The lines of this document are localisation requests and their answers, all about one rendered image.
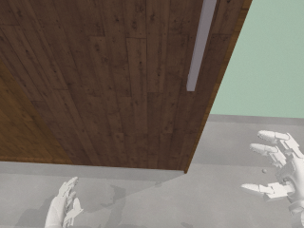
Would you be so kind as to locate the robot left hand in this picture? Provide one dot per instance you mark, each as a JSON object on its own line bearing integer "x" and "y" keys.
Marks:
{"x": 57, "y": 212}

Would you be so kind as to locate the right robot forearm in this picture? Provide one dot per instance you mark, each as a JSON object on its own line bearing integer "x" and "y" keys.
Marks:
{"x": 297, "y": 212}

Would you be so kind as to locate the handle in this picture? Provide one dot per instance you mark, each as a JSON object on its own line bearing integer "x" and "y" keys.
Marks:
{"x": 205, "y": 20}

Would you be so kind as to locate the wardrobe door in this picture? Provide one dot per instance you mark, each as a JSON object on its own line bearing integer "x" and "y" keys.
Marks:
{"x": 23, "y": 132}
{"x": 109, "y": 77}

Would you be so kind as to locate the robot right hand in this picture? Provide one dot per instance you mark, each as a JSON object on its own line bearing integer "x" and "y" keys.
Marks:
{"x": 293, "y": 170}

